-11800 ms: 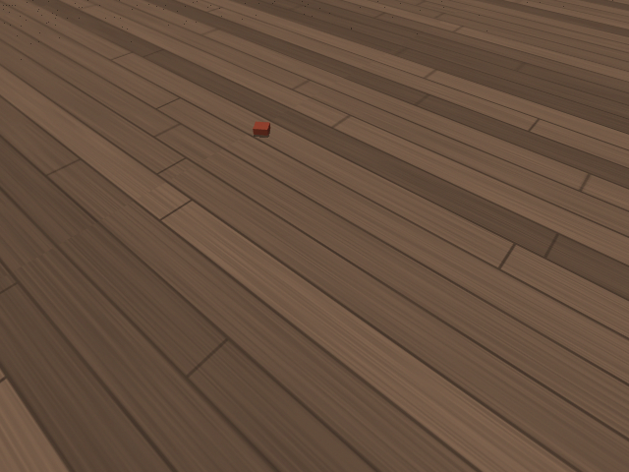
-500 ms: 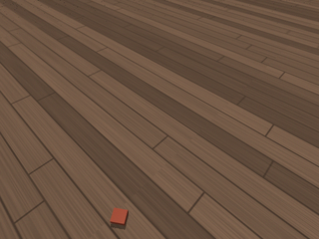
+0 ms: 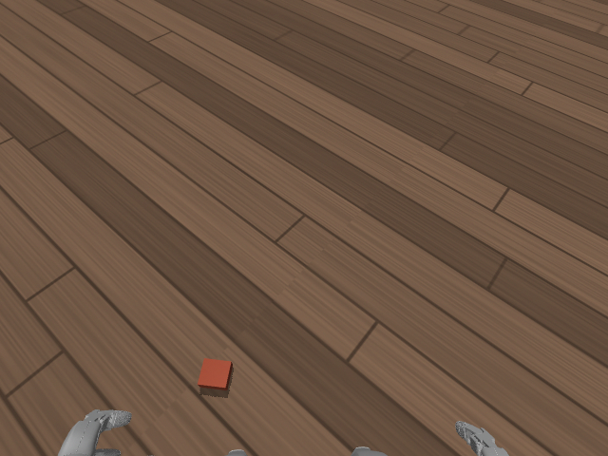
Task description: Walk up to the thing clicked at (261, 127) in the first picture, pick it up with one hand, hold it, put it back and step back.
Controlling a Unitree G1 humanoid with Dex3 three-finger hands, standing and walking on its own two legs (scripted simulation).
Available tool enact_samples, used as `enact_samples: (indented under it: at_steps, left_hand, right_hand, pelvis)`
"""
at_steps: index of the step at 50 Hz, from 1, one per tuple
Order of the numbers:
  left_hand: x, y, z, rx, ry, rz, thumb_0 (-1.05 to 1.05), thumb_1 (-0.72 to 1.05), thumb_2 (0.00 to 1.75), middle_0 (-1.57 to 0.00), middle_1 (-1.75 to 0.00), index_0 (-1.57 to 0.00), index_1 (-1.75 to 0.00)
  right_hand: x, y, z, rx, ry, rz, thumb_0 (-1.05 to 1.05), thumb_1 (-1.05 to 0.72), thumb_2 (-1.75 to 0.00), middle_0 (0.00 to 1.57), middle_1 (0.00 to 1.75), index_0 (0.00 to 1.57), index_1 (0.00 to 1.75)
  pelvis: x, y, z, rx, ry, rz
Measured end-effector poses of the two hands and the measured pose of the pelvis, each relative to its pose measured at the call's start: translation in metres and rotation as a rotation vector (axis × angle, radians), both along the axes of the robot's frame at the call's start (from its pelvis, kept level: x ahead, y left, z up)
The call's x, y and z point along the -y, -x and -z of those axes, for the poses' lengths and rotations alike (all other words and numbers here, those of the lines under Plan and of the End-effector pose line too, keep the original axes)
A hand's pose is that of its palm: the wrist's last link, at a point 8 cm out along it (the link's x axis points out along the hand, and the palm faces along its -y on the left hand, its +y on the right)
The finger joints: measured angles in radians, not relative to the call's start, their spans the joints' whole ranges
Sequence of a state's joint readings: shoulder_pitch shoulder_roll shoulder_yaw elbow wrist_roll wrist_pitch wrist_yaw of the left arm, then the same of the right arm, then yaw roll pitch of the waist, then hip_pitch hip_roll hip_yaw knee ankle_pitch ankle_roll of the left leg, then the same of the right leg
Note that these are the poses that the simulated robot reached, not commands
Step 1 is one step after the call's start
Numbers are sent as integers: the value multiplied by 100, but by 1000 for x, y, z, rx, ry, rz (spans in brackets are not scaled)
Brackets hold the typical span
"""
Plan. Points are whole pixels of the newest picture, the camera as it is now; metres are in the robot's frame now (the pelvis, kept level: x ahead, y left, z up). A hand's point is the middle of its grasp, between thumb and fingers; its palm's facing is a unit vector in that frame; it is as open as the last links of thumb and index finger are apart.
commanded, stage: rise first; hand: left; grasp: from above
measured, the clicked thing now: (215, 374) +0.41 +0.24 -0.73
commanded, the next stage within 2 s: none
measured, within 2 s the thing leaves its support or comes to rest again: neither
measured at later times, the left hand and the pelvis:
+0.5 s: hand out of the picture +0.13 +0.27 -0.22, palm faces -0.18 -0.86 -0.47, open 13.8 cm; pelvis -0.01 +0.00 -0.08, yaw +0 degrees
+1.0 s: hand (153, 421) +0.24 +0.31 -0.41, palm faces -0.49 -0.44 -0.75, open 13.4 cm; pelvis -0.07 +0.00 -0.28, yaw -2 degrees
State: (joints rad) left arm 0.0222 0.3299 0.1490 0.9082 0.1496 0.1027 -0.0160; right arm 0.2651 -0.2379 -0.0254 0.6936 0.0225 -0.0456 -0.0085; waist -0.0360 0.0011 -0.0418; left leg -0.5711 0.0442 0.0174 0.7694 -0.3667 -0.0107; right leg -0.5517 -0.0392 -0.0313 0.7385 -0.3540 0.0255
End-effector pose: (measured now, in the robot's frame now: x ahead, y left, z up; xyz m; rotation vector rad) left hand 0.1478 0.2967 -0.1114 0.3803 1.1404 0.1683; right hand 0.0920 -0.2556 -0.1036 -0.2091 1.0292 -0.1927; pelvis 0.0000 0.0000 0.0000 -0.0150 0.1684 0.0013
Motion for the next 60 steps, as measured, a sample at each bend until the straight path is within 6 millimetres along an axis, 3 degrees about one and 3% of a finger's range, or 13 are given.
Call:
enact_samples:
  at_steps: [6, 12, 19, 26, 34, 40, 45, 53, 60]
  left_hand:
    - [-5, 12, 22, -2, -29, 17, 1, -31, 89, -22, -92, -22, -92]
    - [-7, 18, 37, 8, -54, 55, 0, -44, 93, -19, -97, -18, -97]
    - [-8, 22, 50, 1, -76, 102, 0, -49, 95, -17, -98, -16, -99]
    - [-10, 21, 67, 13, -113, 154, 0, -49, 93, -18, -98, -17, -98]
    - [-19, -4, 119, 37, -197, 323, 0, -47, 91, -19, -96, -19, -96]
    - [-22, -42, 172, 116, -280, 515, 0, -44, 90, -21, -94, -21, -94]
    - [-25, -74, 213, 171, -362, 641, 0, -45, 90, -21, -94, -21, -95]
    - [-31, -112, 270, 196, -457, 808, 0, -43, 89, -25, -92, -25, -92]
    - [-27, -134, 308, 242, -499, 939, 0, -40, 88, -26, -89, -26, -89]
  right_hand:
    - [0, -18, 15, 68, 24, -32, 1, -90, -90, 20, 30, 20, 30]
    - [-4, -43, 28, 139, 45, -65, 1, -89, -90, 20, 30, 20, 30]
    - [-14, -67, 39, 213, 42, -110, 1, -89, -90, 20, 30, 20, 30]
    - [-20, -79, 60, 253, 31, -146, 1, -91, -91, 20, 30, 20, 30]
    - [-14, -79, 112, 246, 40, -185, 1, -91, -91, 20, 30, 20, 30]
    - [-2, -66, 176, 184, 57, -197, 1, -91, -91, 20, 30, 20, 30]
    - [6, -44, 235, 99, 57, -187, 1, -92, -91, 20, 30, 20, 30]
    - [14, 15, 317, -81, 44, -156, 1, -96, -92, 20, 30, 20, 30]
    - [17, 68, 359, -223, 46, -121, 1, -95, -92, 20, 30, 20, 30]
  pelvis:
    - [-2, 2, 25, -60, 6, -1]
    - [-4, 4, 45, -103, 15, -5]
    - [-4, 5, 64, -151, 23, -9]
    - [-5, 10, 88, -203, 29, -12]
    - [-4, 24, 136, -293, 30, -12]
    - [-3, 39, 191, -368, 31, -5]
    - [-2, 55, 236, -407, 34, 1]
    - [0, 77, 300, -426, 45, 16]
    - [-1, 90, 341, -408, 60, 28]
